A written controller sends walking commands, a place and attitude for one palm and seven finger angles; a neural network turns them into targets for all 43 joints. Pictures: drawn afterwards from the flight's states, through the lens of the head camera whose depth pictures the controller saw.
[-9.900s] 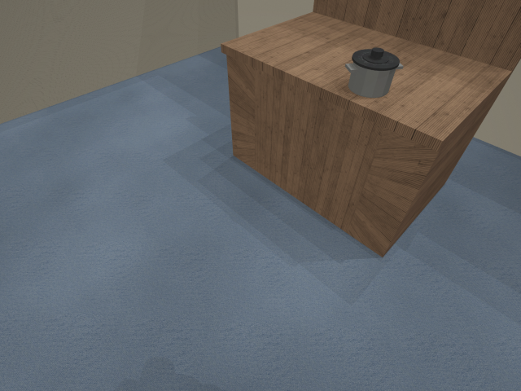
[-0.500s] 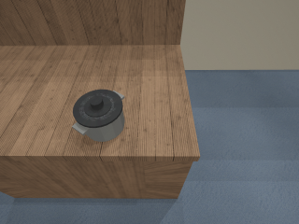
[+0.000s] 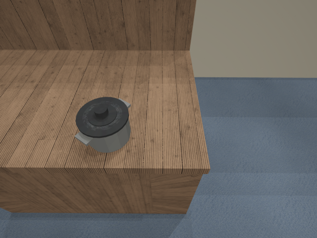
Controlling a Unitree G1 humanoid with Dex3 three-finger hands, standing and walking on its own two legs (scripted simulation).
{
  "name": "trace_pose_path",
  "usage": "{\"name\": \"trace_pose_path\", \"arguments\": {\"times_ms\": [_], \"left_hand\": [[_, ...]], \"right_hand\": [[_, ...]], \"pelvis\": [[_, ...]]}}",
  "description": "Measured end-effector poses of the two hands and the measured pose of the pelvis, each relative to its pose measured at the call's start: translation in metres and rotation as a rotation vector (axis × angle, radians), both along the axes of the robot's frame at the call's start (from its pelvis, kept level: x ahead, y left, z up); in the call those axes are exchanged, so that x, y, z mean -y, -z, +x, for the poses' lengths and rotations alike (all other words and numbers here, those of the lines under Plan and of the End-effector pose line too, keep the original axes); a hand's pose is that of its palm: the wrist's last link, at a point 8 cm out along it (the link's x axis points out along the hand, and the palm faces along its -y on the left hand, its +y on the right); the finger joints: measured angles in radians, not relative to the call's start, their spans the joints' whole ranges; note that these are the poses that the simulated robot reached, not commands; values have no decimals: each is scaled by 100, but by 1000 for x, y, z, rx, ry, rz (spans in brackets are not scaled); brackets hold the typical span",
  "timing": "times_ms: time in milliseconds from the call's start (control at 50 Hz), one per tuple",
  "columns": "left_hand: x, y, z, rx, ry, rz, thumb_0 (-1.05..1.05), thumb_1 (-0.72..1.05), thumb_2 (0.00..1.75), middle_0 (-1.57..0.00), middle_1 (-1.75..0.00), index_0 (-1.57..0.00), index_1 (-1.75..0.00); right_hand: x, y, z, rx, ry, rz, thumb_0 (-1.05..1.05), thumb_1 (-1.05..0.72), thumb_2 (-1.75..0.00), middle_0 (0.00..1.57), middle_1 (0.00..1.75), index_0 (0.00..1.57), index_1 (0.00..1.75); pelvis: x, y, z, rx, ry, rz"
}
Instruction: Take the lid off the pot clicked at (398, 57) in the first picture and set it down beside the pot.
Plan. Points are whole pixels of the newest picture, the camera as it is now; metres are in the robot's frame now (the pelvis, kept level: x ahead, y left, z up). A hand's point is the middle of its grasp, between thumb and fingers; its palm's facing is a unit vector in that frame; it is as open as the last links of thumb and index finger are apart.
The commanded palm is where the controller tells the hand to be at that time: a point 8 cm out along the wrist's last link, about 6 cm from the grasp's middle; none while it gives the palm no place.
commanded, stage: shuffle to correct the standing spot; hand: left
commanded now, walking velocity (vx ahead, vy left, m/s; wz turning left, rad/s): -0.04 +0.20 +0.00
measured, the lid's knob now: (101, 110) +0.45 +0.21 +0.04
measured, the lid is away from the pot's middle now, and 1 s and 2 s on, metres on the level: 0.00 0.00 0.00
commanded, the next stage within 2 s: come to a stop and stand still in 0.18 s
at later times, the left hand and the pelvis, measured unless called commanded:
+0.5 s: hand out of the picture +0.05 +0.29 -0.18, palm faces +0.05 -0.95 -0.31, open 7.4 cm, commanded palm none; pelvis -0.02 +0.07 -0.01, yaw +1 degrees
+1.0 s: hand out of the picture +0.06 +0.27 -0.18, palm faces +0.04 -0.97 -0.22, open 7.3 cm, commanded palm none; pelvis +0.02 +0.09 -0.01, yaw +1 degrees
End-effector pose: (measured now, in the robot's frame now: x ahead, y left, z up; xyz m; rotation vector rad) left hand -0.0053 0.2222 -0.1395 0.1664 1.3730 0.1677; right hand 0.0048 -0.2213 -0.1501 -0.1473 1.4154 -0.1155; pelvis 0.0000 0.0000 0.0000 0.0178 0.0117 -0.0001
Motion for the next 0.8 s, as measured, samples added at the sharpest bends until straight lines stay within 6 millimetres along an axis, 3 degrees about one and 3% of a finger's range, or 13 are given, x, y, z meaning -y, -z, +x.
{"name": "trace_pose_path", "arguments": {"times_ms": [140, 280, 360, 440, 500, 560, 700, 800], "left_hand": [[-12, 0, -6, 10, -27, 16, 1, 90, 89, -21, -30, -21, -30], [-55, 0, -12, -9, -25, 59, 1, 90, 89, -21, -30, -21, -30], [-92, 10, 3, 19, -9, 80, 1, 90, 89, -21, -30, -21, -30], [-115, 12, 28, 71, -2, 107, 1, 90, 89, -20, -30, -21, -30], [-114, 1, 47, 126, 6, 102, 1, 91, 89, -20, -30, -20, -30], [-105, -3, 59, 177, 33, 90, 1, 91, 89, -20, -30, -20, -30], [-73, 0, 59, 113, 61, 11, 0, 91, 89, -20, -30, -20, -30], [-75, 4, 56, 107, 46, 13, 0, 94, 89, -21, -30, -21, -30]], "right_hand": [[-2, 3, 3, -6, -11, -11, 0, -91, -89, 20, 30, 19, 30], [-13, -5, 28, 57, -13, -49, 0, -91, -89, 20, 30, 19, 30], [-28, -2, 40, 131, -41, -70, 0, -91, -89, 20, 30, 19, 30], [-49, 3, 33, 126, -46, -51, 0, -91, -89, 20, 30, 19, 30], [-64, 4, 26, 97, -54, -11, 0, -91, -89, 20, 30, 19, 30], [-65, 10, 23, 79, -36, 2, 0, -93, -89, 20, 30, 20, 30], [-61, 3, 17, 54, 20, -1, 0, -92, -89, 20, 30, 20, 30], [-60, 0, 16, 47, 18, -22, 0, -91, -89, 20, 30, 20, 30]], "pelvis": [[-8, 3, -6, 3, -9, -8], [-34, 4, -13, -3, -17, 8], [-56, 16, -14, -4, -16, 6], [-65, 19, -18, 0, -10, 33], [-67, 13, -15, -10, -18, 26], [-65, 14, -11, -21, -10, 38], [-65, 5, 2, -6, -13, 0], [-69, 7, 7, -17, -14, -34]]}}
